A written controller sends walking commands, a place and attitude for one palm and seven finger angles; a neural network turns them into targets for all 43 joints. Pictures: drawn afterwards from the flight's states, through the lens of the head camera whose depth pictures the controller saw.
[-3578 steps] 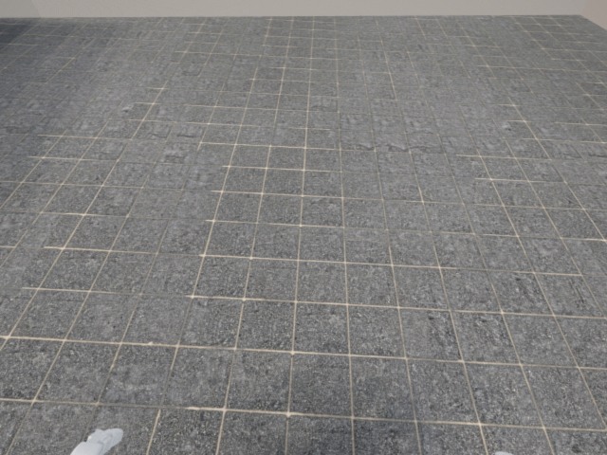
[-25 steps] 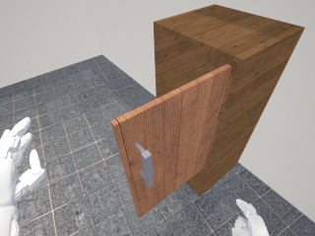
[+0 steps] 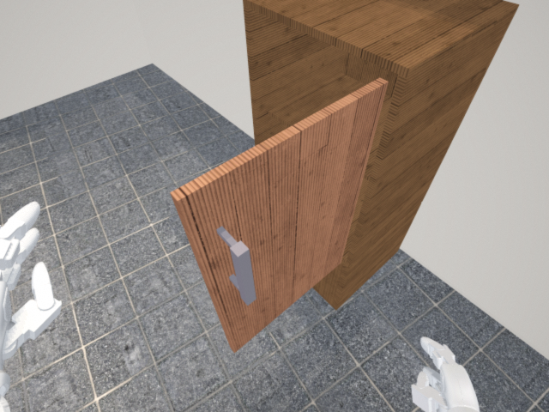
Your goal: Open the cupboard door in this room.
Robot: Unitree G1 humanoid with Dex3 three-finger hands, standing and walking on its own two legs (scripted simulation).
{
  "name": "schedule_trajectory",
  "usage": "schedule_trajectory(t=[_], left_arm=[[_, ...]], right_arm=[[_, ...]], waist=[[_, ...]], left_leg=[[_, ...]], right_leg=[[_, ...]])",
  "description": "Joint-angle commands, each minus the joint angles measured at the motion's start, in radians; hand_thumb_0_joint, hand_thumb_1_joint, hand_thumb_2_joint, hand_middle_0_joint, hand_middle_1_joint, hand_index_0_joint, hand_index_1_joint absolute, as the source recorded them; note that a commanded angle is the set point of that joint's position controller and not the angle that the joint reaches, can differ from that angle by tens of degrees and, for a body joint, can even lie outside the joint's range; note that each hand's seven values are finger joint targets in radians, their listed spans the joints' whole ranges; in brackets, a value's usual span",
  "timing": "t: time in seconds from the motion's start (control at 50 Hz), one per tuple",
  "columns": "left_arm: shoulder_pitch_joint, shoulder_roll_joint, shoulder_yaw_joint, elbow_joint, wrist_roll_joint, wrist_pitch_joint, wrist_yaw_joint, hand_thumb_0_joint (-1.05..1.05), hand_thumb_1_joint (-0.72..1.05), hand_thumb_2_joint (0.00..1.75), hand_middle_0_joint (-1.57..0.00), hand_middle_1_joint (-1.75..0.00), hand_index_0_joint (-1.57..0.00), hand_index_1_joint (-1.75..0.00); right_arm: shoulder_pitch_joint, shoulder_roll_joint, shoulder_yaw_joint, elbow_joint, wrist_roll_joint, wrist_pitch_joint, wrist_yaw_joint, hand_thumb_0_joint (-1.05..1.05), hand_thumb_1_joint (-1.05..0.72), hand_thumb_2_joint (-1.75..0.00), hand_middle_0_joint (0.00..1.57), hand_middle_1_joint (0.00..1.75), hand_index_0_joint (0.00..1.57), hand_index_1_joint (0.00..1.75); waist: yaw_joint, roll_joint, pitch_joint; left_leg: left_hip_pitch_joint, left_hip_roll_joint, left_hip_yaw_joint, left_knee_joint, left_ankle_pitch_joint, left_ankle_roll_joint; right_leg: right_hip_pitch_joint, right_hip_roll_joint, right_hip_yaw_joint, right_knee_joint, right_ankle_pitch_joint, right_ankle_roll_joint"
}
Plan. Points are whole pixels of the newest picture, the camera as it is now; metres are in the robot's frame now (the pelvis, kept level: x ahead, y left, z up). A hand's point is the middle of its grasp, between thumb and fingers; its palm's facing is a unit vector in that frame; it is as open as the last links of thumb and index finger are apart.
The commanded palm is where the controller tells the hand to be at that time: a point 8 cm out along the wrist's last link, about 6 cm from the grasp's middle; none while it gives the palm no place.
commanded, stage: step back with the hand held close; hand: left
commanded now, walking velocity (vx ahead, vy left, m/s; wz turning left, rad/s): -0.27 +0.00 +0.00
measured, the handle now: (237, 267) +0.32 +0.09 +0.01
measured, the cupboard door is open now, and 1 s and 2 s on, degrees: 89 89 89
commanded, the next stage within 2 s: stop stepping back and stand still in 0.88 s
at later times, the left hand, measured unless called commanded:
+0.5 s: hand out of the picture +0.11 +0.29 +0.16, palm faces +0.47 -0.73 -0.50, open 7.4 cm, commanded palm +0.04 +0.33 +0.17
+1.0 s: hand out of the picture +0.03 +0.28 +0.17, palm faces +0.39 -0.82 -0.42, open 7.4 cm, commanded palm -0.03 +0.33 +0.17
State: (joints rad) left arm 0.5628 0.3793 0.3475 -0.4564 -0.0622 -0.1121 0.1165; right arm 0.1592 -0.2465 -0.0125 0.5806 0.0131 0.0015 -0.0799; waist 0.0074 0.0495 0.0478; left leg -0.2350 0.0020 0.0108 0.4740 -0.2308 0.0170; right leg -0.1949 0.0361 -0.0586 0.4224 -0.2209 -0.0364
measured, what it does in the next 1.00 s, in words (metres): walks backwards: left foot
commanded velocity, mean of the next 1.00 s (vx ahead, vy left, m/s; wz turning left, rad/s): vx -0.31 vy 0.00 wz -0.04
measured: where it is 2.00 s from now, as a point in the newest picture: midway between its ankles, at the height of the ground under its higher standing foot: outside the picture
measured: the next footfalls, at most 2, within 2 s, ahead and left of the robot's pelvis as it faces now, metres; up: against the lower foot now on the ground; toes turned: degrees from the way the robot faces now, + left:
left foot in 0.72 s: -0.03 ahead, +0.13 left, +0.00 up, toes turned +4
right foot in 1.14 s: -0.27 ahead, -0.10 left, +0.00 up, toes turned -1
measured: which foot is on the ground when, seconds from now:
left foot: down 0.00-0.58, up 0.60-0.70, down 0.72-1.00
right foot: down 0.00-0.74, up 0.76-1.00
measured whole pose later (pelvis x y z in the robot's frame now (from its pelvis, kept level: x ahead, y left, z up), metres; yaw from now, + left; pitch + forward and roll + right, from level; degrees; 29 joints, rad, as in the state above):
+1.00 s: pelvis -0.18 +0.03 +0.00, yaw +0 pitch +3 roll -4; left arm 0.55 0.44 0.43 -0.64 -0.06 -0.19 0.16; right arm 0.13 -0.13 0.01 0.63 -0.02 -0.13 -0.04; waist 0.02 -0.02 0.03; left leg -0.43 0.07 0.03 0.40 -0.03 0.03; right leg -0.33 0.06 0.02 0.92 -0.51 0.03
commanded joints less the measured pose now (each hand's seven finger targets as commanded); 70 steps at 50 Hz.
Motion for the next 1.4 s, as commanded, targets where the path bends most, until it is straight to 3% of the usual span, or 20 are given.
schedule_trajectory(t=[0.0,0.26,0.44,0.5,0.56,0.62,0.66,0.68,0.72,0.76,0.84,0.96,1.06,1.08,1.12,1.14,1.2,1.3,1.34,1.38], left_arm=[[-0.010,0.256,0.215,-0.288,-0.002,-0.082,0.042,0.00,0.90,0.90,-0.20,-0.30,-0.20,-0.30],[-0.004,0.208,0.192,-0.246,0.026,-0.115,0.058,0.00,0.90,0.90,-0.20,-0.30,-0.20,-0.30],[-0.057,0.215,0.226,-0.292,0.056,-0.155,0.052,0.00,0.90,0.90,-0.20,-0.30,-0.20,-0.30],[-0.046,0.203,0.204,-0.286,0.036,-0.158,0.047,0.00,0.90,0.90,-0.20,-0.30,-0.20,-0.30],[-0.087,0.203,0.169,-0.288,0.030,-0.155,0.060,0.00,0.90,0.90,-0.20,-0.30,-0.20,-0.30],[-0.091,0.234,0.195,-0.271,0.034,-0.152,0.073,0.00,0.90,0.90,-0.20,-0.30,-0.20,-0.30],[-0.082,0.240,0.207,-0.274,0.030,-0.144,0.071,0.00,0.90,0.90,-0.20,-0.30,-0.20,-0.30],[-0.084,0.249,0.218,-0.305,0.027,-0.152,0.070,0.00,0.90,0.90,-0.20,-0.30,-0.20,-0.30],[-0.079,0.279,0.264,-0.338,0.044,-0.173,0.072,0.00,0.90,0.90,-0.20,-0.30,-0.20,-0.30],[-0.046,0.249,0.257,-0.347,0.025,-0.185,0.060,0.00,0.90,0.90,-0.20,-0.30,-0.20,-0.30],[-0.013,0.192,0.189,-0.390,0.014,-0.165,0.055,0.00,0.90,0.90,-0.20,-0.30,-0.20,-0.30],[-0.048,0.206,0.180,-0.371,0.000,-0.118,0.053,0.00,0.90,0.90,-0.20,-0.30,-0.20,-0.30],[0.089,0.255,0.254,-0.367,-0.030,-0.110,0.054,0.00,0.90,0.90,-0.20,-0.30,-0.20,-0.30],[0.119,0.282,0.277,-0.371,-0.029,-0.114,0.049,0.00,0.90,0.90,-0.20,-0.30,-0.20,-0.30],[0.130,0.359,0.336,-0.388,-0.035,-0.131,0.054,0.00,0.90,0.90,-0.20,-0.30,-0.20,-0.30],[0.089,0.367,0.339,-0.403,-0.038,-0.140,0.064,0.00,0.90,0.90,-0.20,-0.30,-0.20,-0.30],[0.044,0.262,0.268,-0.280,-0.011,-0.129,0.055,0.00,0.90,0.90,-0.20,-0.30,-0.20,-0.30],[-0.132,0.204,0.169,-0.103,0.019,-0.127,0.063,0.00,0.90,0.90,-0.20,-0.30,-0.20,-0.30],[-0.156,0.195,0.143,-0.106,0.016,-0.130,0.062,0.00,0.90,0.90,-0.20,-0.30,-0.20,-0.30],[-0.172,0.216,0.155,-0.163,0.022,-0.147,0.064,0.00,0.90,0.90,-0.20,-0.30,-0.20,-0.30]], right_arm=[[-0.087,-0.092,-0.039,-0.180,0.005,-0.038,-0.019,0.00,-0.90,-0.90,0.20,0.30,0.20,0.30],[-0.069,-0.122,-0.041,-0.186,-0.001,-0.064,-0.020,0.00,-0.90,-0.90,0.20,0.30,0.20,0.30],[-0.050,-0.109,-0.042,-0.181,-0.017,-0.118,-0.018,0.00,-0.90,-0.90,0.20,0.30,0.20,0.30],[-0.036,-0.104,-0.046,-0.159,-0.013,-0.124,-0.004,0.00,-0.90,-0.90,0.20,0.30,0.20,0.30],[-0.024,-0.093,-0.053,-0.117,-0.013,-0.113,0.006,0.00,-0.90,-0.90,0.20,0.30,0.20,0.30],[-0.055,-0.076,-0.045,-0.102,-0.020,-0.097,0.006,0.00,-0.90,-0.90,0.20,0.30,0.20,0.30],[-0.062,-0.064,-0.031,-0.111,-0.014,-0.091,-0.002,0.00,-0.90,-0.90,0.20,0.30,0.20,0.30],[-0.075,-0.084,-0.034,-0.111,-0.010,-0.096,-0.010,0.00,-0.90,-0.90,0.20,0.30,0.20,0.30],[-0.098,-0.096,-0.053,-0.120,-0.026,-0.111,-0.022,0.00,-0.90,-0.90,0.20,0.30,0.20,0.30],[-0.050,-0.078,-0.054,-0.109,-0.051,-0.143,-0.006,0.00,-0.90,-0.90,0.20,0.30,0.20,0.30],[-0.032,-0.083,-0.068,-0.077,-0.024,-0.174,0.019,0.00,-0.90,-0.90,0.20,0.30,0.20,0.30],[-0.057,-0.082,-0.047,-0.061,-0.034,-0.180,0.022,0.00,-0.90,-0.90,0.20,0.30,0.20,0.30],[-0.062,-0.060,-0.025,-0.120,-0.021,-0.151,0.026,0.00,-0.90,-0.90,0.20,0.30,0.20,0.30],[-0.065,-0.051,-0.023,-0.125,-0.020,-0.138,0.029,0.00,-0.90,-0.90,0.20,0.30,0.20,0.30],[-0.077,-0.046,-0.009,-0.114,-0.026,-0.109,0.033,0.00,-0.90,-0.90,0.20,0.30,0.20,0.30],[-0.072,-0.056,-0.001,-0.111,-0.032,-0.116,0.030,0.00,-0.90,-0.90,0.20,0.30,0.20,0.30],[-0.033,-0.059,-0.016,-0.087,0.000,-0.139,0.023,0.00,-0.90,-0.90,0.20,0.30,0.20,0.30],[-0.007,-0.083,-0.021,-0.047,-0.007,-0.161,-0.013,0.00,-0.90,-0.90,0.20,0.30,0.20,0.30],[0.005,-0.114,-0.039,-0.059,-0.001,-0.165,-0.020,0.00,-0.90,-0.90,0.20,0.30,0.20,0.30],[0.022,-0.122,-0.037,-0.079,0.003,-0.166,-0.004,0.00,-0.90,-0.90,0.20,0.30,0.20,0.30]], waist=[[0.005,-0.027,-0.252],[-0.009,0.047,-0.084],[-0.002,0.090,-0.112],[-0.017,-0.035,-0.118],[-0.023,-0.164,-0.107],[-0.026,-0.161,-0.108],[-0.024,-0.129,-0.080],[-0.018,-0.014,-0.072],[0.003,0.273,-0.139],[-0.009,0.229,-0.210],[-0.003,0.093,-0.280],[-0.021,0.196,-0.249],[-0.001,0.228,-0.255],[-0.007,0.133,-0.237],[0.018,-0.186,-0.182],[0.009,-0.178,-0.156],[-0.028,-0.184,-0.141],[-0.028,-0.127,-0.094],[-0.032,-0.038,-0.135],[-0.020,0.076,-0.169]], left_leg=[[0.039,0.073,-0.060,0.000,0.383,0.018],[-0.342,0.127,-0.169,-0.158,-0.266,0.067],[-0.510,0.187,-0.253,-0.225,-0.422,0.115],[-0.288,0.078,-0.143,-0.035,-0.281,0.047],[-0.045,-0.007,-0.051,0.331,-0.156,-0.017],[-0.060,0.005,-0.053,0.373,-0.127,-0.016],[-0.045,0.016,-0.041,0.106,-0.080,-0.015],[-0.080,0.060,-0.099,-0.067,-0.022,0.006],[-0.236,0.302,-0.338,-0.198,0.242,0.102],[-0.199,0.365,-0.373,-0.231,0.238,0.154],[0.141,0.293,-0.185,-0.099,0.616,0.124],[0.097,0.278,-0.188,-0.257,0.234,0.107],[-0.041,0.099,-0.029,-0.287,-0.215,-0.014],[-0.042,0.044,0.026,-0.157,-0.184,-0.036],[-0.086,-0.029,0.006,0.399,-0.109,-0.050],[-0.250,-0.012,-0.020,0.526,-0.128,-0.048],[-0.373,0.037,-0.009,0.453,-0.048,-0.035],[-0.031,-0.027,0.112,0.042,0.019,0.026],[0.135,0.062,-0.013,-0.022,0.217,0.082],[0.247,0.233,-0.251,-0.008,0.512,0.187]], right_leg=[[0.096,-0.132,0.103,0.026,0.453,0.028],[0.079,-0.078,0.131,0.049,-0.076,0.031],[0.232,0.002,0.124,0.256,0.012,0.042],[-0.011,-0.083,0.258,0.037,-0.054,-0.008],[-0.339,-0.277,0.413,-0.182,-0.255,-0.103],[-0.312,-0.300,0.347,-0.142,-0.011,-0.111],[-0.270,-0.214,0.243,-0.050,0.054,-0.046],[-0.232,-0.129,0.188,0.047,0.047,-0.001],[-0.060,0.016,0.083,0.408,-0.101,0.053],[-0.124,0.038,0.144,0.688,-0.300,0.048],[-0.270,0.021,0.099,0.605,-0.268,0.066],[-0.169,0.039,0.044,0.449,-0.316,0.069],[0.132,0.064,-0.095,-0.064,-0.235,0.007],[0.108,-0.008,-0.026,-0.189,-0.179,-0.018],[-0.174,-0.360,0.322,-0.308,-0.130,-0.113],[-0.121,-0.412,0.320,-0.263,0.070,-0.138],[0.102,-0.295,0.189,-0.071,0.503,-0.079],[0.014,-0.233,0.116,0.040,0.478,-0.010],[-0.056,-0.151,0.071,0.230,0.441,0.074],[-0.236,-0.060,0.051,0.376,-0.029,0.112]])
